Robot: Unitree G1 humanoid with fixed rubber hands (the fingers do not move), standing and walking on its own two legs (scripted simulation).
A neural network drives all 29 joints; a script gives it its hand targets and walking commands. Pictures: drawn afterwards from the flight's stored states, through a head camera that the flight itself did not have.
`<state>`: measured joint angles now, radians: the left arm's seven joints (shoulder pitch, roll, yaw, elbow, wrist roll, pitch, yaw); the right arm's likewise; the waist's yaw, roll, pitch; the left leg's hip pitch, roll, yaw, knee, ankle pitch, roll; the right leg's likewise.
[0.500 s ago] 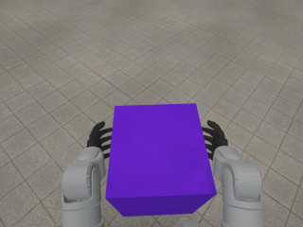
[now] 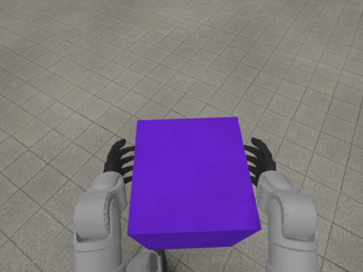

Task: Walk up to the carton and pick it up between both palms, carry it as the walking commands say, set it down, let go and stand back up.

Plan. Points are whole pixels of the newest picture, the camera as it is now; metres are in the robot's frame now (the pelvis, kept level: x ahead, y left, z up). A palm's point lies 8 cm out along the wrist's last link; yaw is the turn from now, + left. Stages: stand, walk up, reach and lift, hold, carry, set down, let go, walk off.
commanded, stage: carry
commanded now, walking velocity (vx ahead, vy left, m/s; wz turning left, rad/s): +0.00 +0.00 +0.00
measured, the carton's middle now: (189, 190) +0.29 +0.00 +0.00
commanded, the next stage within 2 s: none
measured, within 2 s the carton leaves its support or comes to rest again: neither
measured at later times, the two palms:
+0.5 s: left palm (122, 116) +0.43 +0.14 +0.08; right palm (250, 110) +0.43 -0.15 +0.09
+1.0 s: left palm (149, 110) +0.46 +0.08 +0.07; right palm (271, 109) +0.45 -0.21 +0.07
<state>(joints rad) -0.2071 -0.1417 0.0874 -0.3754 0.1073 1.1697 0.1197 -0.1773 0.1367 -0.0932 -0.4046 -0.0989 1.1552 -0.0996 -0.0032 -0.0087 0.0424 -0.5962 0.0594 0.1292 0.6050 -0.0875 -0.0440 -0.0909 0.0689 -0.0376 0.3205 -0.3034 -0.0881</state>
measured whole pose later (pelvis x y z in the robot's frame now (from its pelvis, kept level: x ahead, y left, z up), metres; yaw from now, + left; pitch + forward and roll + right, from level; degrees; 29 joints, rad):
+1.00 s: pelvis +0.18 -0.06 -0.01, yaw +0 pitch +3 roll +1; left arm -0.21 -0.14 0.12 -0.23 0.12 1.19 0.11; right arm -0.20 0.14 -0.10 -0.26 -0.13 1.19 -0.10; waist -0.01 -0.01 -0.09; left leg -0.33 0.09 0.13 0.54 -0.26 -0.04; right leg -0.28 -0.03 -0.13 0.58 -0.35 -0.04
